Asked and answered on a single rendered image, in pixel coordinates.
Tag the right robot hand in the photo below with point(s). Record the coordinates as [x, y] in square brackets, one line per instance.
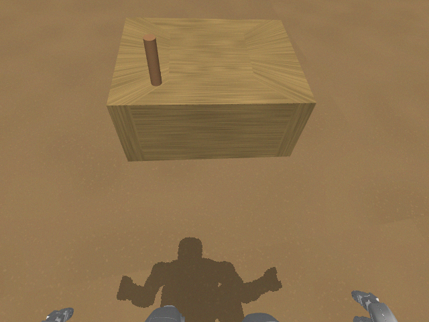
[379, 312]

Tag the left robot hand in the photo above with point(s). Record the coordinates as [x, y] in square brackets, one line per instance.
[60, 316]

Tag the can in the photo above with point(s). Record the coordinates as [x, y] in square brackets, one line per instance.
[152, 59]

